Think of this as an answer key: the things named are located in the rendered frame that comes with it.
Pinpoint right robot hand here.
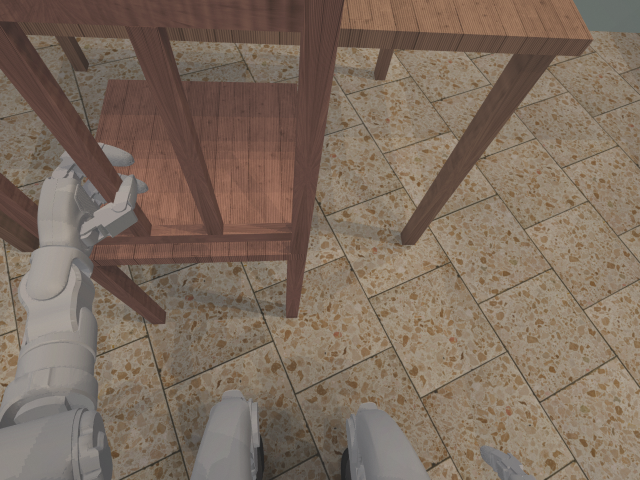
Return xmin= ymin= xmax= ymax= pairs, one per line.
xmin=480 ymin=445 xmax=536 ymax=480

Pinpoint chair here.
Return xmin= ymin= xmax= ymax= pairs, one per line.
xmin=0 ymin=0 xmax=344 ymax=324

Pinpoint robot thigh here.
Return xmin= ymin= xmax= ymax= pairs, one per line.
xmin=346 ymin=409 xmax=431 ymax=480
xmin=190 ymin=397 xmax=260 ymax=480

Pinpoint robot left upper arm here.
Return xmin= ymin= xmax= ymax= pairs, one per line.
xmin=0 ymin=408 xmax=113 ymax=480

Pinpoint robot left thigh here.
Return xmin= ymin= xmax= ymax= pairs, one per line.
xmin=190 ymin=397 xmax=260 ymax=480

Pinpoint robot right thigh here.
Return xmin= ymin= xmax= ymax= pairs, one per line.
xmin=346 ymin=409 xmax=431 ymax=480

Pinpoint left robot forearm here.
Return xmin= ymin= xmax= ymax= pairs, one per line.
xmin=0 ymin=245 xmax=98 ymax=429

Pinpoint table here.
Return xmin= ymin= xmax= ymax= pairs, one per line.
xmin=0 ymin=0 xmax=594 ymax=252

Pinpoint left robot hand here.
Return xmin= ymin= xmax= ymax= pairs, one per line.
xmin=37 ymin=143 xmax=148 ymax=257

